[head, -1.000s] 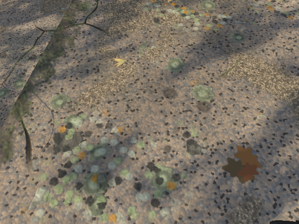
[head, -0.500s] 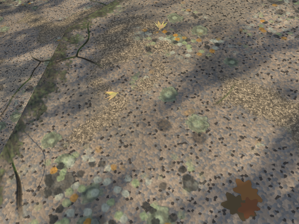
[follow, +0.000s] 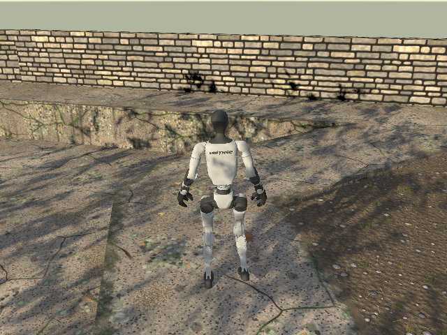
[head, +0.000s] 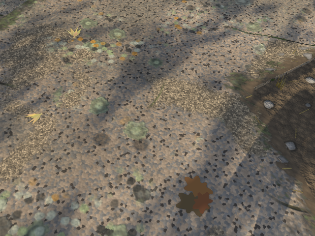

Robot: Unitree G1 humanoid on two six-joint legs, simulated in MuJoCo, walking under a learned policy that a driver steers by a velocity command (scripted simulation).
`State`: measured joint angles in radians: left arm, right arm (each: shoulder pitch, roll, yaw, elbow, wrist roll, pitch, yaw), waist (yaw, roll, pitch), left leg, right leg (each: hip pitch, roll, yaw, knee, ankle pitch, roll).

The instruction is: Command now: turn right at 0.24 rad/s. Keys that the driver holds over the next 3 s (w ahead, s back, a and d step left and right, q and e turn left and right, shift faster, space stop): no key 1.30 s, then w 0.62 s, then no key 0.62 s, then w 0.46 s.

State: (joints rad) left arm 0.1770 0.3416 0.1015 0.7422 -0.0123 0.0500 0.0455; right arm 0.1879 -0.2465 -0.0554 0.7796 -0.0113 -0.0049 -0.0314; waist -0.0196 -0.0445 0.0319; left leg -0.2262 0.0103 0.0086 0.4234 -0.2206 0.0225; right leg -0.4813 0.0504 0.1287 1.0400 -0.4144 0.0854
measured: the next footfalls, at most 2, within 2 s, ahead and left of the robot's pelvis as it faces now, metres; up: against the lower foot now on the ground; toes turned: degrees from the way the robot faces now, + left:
right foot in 0.14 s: +0.03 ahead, -0.15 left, +0.00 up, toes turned +1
right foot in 2.00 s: +0.42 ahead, -0.14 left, +0.00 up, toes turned -3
